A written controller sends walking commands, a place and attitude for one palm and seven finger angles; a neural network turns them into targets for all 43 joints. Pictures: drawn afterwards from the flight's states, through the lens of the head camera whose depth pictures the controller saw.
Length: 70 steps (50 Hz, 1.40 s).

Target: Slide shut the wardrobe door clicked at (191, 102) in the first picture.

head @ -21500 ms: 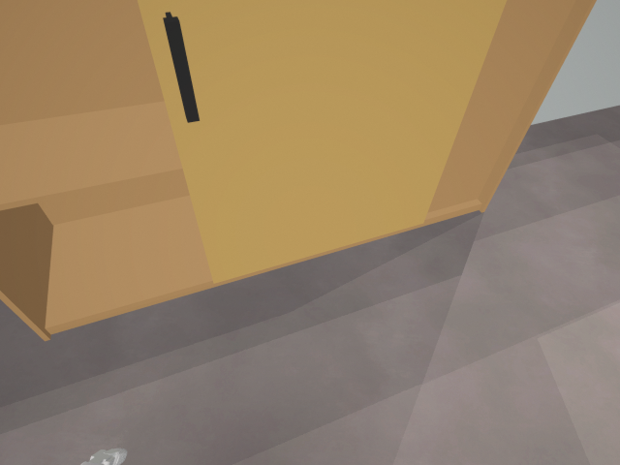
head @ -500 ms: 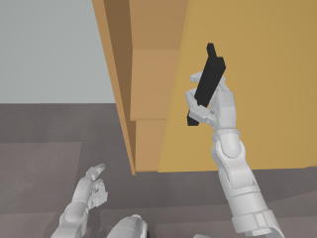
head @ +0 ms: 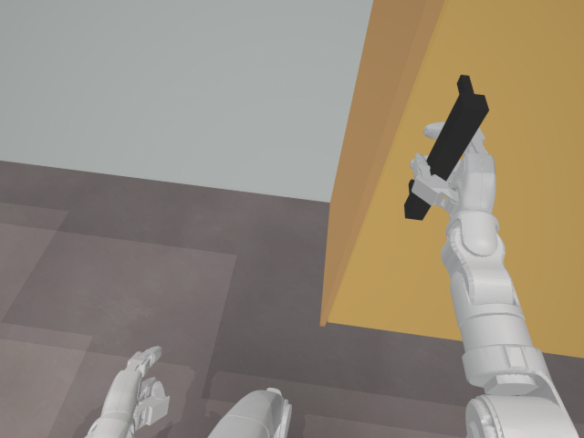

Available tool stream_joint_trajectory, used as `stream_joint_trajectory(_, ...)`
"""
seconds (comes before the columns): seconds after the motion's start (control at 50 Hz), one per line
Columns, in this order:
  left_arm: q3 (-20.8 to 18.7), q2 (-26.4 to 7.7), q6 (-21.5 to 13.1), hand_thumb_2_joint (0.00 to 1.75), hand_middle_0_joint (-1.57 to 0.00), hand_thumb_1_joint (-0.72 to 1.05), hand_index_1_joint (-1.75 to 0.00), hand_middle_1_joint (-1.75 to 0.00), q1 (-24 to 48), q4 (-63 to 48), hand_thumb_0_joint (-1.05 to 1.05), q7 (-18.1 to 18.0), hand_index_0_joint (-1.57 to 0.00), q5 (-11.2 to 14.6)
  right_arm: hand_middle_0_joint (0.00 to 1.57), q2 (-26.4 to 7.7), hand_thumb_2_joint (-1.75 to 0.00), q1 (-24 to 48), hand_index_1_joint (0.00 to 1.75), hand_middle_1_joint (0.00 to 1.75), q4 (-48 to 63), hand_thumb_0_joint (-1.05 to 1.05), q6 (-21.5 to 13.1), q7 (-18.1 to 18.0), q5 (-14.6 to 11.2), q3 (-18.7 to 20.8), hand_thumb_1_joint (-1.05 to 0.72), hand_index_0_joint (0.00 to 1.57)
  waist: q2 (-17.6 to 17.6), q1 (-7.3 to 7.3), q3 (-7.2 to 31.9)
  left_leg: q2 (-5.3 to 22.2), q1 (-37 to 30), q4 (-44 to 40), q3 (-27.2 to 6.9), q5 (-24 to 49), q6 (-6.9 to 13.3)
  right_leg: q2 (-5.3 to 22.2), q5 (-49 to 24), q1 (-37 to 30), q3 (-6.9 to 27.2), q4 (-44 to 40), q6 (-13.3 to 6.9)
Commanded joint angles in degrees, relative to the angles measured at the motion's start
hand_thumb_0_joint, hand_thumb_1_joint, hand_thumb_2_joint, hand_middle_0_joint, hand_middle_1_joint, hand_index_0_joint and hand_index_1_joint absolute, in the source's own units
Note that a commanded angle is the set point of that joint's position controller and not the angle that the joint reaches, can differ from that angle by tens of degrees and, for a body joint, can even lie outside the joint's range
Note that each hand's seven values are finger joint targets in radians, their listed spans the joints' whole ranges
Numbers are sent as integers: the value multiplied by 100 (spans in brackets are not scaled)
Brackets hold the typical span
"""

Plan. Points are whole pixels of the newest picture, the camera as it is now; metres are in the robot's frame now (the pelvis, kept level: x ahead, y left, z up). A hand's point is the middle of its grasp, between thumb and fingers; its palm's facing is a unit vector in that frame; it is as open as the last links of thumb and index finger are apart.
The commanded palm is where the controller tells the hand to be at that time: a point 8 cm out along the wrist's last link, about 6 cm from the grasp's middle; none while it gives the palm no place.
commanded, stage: step sideways, sliding the door along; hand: right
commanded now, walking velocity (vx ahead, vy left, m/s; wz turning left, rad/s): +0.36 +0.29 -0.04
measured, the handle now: (436, 154) +0.47 -0.15 +0.12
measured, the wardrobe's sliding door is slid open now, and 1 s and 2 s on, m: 0.00 0.00 0.00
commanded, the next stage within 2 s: stop walking and hold the door there in 0.36 s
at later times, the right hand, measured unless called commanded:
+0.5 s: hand (414, 171) +0.43 -0.11 +0.13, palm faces +0.44 +0.89 -0.08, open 6.7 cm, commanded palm +0.39 -0.14 +0.11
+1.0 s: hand (417, 175) +0.44 -0.12 +0.12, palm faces +0.63 +0.72 -0.27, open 7.2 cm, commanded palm +0.39 -0.13 +0.11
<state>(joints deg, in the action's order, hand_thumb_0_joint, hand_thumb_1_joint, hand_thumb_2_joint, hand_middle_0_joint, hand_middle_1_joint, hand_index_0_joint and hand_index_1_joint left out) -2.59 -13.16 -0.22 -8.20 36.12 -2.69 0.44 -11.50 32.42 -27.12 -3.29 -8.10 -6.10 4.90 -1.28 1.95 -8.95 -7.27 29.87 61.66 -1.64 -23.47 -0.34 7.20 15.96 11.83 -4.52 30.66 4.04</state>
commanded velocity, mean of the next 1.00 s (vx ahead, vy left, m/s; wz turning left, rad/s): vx -0.05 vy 0.03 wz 0.01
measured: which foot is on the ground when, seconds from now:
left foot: up 0.00-0.08, down 0.10-0.32, up 0.34-0.66, down 0.68-0.90, up 0.92-1.00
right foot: down 0.00-0.14, up 0.16-0.28, down 0.30-0.66, up 0.68-0.86, down 0.88-1.00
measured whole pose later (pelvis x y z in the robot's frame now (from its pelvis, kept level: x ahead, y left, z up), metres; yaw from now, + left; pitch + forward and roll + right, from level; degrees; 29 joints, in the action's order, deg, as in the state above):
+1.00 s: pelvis +0.13 +0.24 +0.00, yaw +0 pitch -4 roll +1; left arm -1.5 -16.4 -5.4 -14.2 40.9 -5.0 1.7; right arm -24.7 9.2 -20.9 -6.2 -9.6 -1.7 28.1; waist 1.1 -0.7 -6.1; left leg 1.2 29.2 58.2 -0.8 -23.0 -0.9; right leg 0.3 19.2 14.1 -1.9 37.2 -1.6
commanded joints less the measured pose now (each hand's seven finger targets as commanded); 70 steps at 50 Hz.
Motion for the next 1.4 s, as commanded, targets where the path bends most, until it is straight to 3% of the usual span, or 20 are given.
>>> stream_joint_trajectory(0.0,-85,-659,-29,90,-20,90,-30,-30,207,-547,0,40,-20,119,45,658,-90,2926,140,140,1694,0,-659,383,164,-1167,-90,45,974,-234,2269,1091,-1171,-1327,-164,-416,173,1972,-2831,-630,690,27,-1258)
stream_joint_trajectory(0.08,76,-539,-167,90,-20,90,-30,-30,178,-645,0,-19,-20,398,45,1116,-90,3683,140,140,1496,0,-527,391,210,-1774,-90,45,718,41,2646,739,-2799,-4029,824,1840,17,539,-1309,-283,38,1476,-587)
stream_joint_trajectory(0.1,98,-427,-179,90,-20,90,-30,-30,151,-501,0,-38,-20,461,45,1282,-90,3468,140,140,1078,0,-451,309,184,-1827,-90,45,193,63,2657,1180,-3199,-4236,316,2638,314,174,-659,360,-37,2005,-458)
stream_joint_trajectory(0.12,-58,-591,-81,90,-20,90,-30,-30,103,-424,0,-111,-20,349,45,623,-90,3291,140,140,693,0,-372,245,220,-1412,-90,45,-2430,-163,2596,1854,-3457,-4426,-1772,3102,849,-380,958,1406,123,3309,-280)
stream_joint_trajectory(0.18,51,-496,-277,90,-20,90,-30,-30,22,-22,0,-125,-20,254,45,1043,-90,3939,140,140,1261,0,-553,167,96,-1741,-90,45,-321,37,2323,2222,-3270,-3827,-1367,4033,1458,-313,1624,1577,658,3469,-392)
stream_joint_trajectory(0.24,21,-508,-181,90,-20,90,-30,-30,-117,-99,0,-85,-20,212,45,736,-90,3471,140,140,1413,0,-740,82,128,-1480,-90,45,-454,68,2714,1744,-3743,-2517,-293,5171,922,-397,-413,195,-128,-559,-371)
stream_joint_trajectory(0.3,-163,-737,-179,90,-20,90,-30,-30,6,-435,0,133,-20,259,45,868,-90,3102,140,140,1723,0,-771,329,-92,-1704,-90,45,1063,49,3150,770,121,864,-277,-355,30,2445,-5459,-3238,2536,-679,-1843)
stream_joint_trajectory(0.44,-239,-804,-23,90,-20,90,-30,-30,-6,-579,0,150,-20,249,45,218,-90,2835,140,140,2800,0,-698,322,114,-1273,-90,45,1485,18,2224,1202,2445,2246,119,-432,-26,1937,-4251,-3258,806,-503,-1563)
stream_joint_trajectory(0.46,-335,-1144,169,90,-20,90,-30,-30,-331,-165,0,-25,-20,208,45,-3229,-90,1387,140,140,1026,0,-620,12,399,1942,-90,45,1642,-127,2425,1220,2310,2064,227,-318,-124,1809,-3909,-3083,513,-702,-1417)
stream_joint_trajectory(0.5,-212,-1016,232,90,-20,90,-30,-30,-93,-587,0,-60,-20,207,45,-2412,-90,1024,140,140,1591,0,-611,220,339,952,-90,45,2330,-87,2092,1242,1613,1060,553,-177,-60,1540,-3748,-2330,-34,-487,-1297)
stream_joint_trajectory(0.58,-175,-942,-154,90,-20,90,-30,-30,-147,-562,0,-131,-20,306,45,-3085,-90,467,140,140,1616,0,-651,184,521,1636,-90,45,1796,-298,2155,465,-1926,-2371,1296,1412,-43,662,-2882,-918,-937,959,-620)
stream_joint_trajectory(0.64,41,-502,-403,90,-20,90,-30,-30,178,-663,0,-184,-20,247,45,-4645,-90,71,140,140,1649,0,-674,167,702,3048,-90,45,-916,-364,2642,2620,-3268,-3571,-2153,5217,744,-628,1812,1114,278,4741,-466)
stream_joint_trajectory(0.66,211,-391,-528,90,-20,90,-30,-30,308,-589,0,-255,-20,100,45,-4854,-90,130,140,140,1784,0,-672,161,740,3285,-90,45,-405,-365,2009,2611,-2246,-3941,-2372,4771,811,-520,1629,1168,568,5270,-465)
stream_joint_trajectory(0.7,-13,-827,-450,90,-20,90,-30,-30,-49,-562,0,-114,-20,186,45,-3366,-90,307,140,140,2220,0,-692,281,516,2233,-90,45,-1727,-231,2306,2895,-1940,-4391,-3255,1115,972,-803,1266,1267,1159,5522,-310)
stream_joint_trajectory(0.82,-33,-1009,-617,90,-20,90,-30,-30,220,-202,0,-218,-20,237,45,-3514,-90,-262,140,140,1944,0,-857,41,503,2785,-90,45,-1271,-103,2497,2551,-1206,-3499,-1017,2068,510,-607,1209,-175,906,940,-530)
stream_joint_trajectory(0.88,-98,-1253,-755,90,-20,90,-30,-30,182,-472,0,-295,-20,82,45,-2789,-90,-146,140,140,2896,0,-1030,75,534,1999,-90,45,3328,-137,1714,710,261,-305,565,-943,-45,1129,481,-39,2521,-2022,-848)
stream_joint_trajectory(0.94,-120,-1003,-886,90,-20,90,-30,-30,-152,-354,0,-247,-20,163,45,-2984,-90,-795,140,140,2479,0,-939,-40,651,2178,-90,45,1285,-84,1635,769,51,257,6,13,1,595,-1870,-333,1802,-1205,-889)
stream_joint_trajectory(1.0,-82,-1028,-991,90,-20,90,-30,-30,-328,-337,0,-231,-20,168,45,-3099,-90,-1124,140,140,2389,0,-783,-68,622,2314,-90,45,1635,-107,1940,758,-522,-1923,616,64,-60,321,-3425,-1338,982,-764,-860)
stream_joint_trajectory(1.18,-82,-999,-800,90,-20,90,-30,-30,-383,-253,0,-287,-20,229,45,-3436,-90,-1576,140,140,1068,0,-806,-112,514,2684,-90,45,-308,-67,2360,1946,-2879,-3793,-885,4016,557,-353,-716,300,554,206,-321)
stream_joint_trajectory(1.38,14,-1086,-642,90,-20,90,-30,-30,-87,-301,0,-365,-20,171,45,-3265,-90,-1285,140,140,400,0,-829,-105,576,2340,-90,45,734,-163,1535,1127,-2022,-3880,-65,1417,103,154,-382,309,948,-1390,-563)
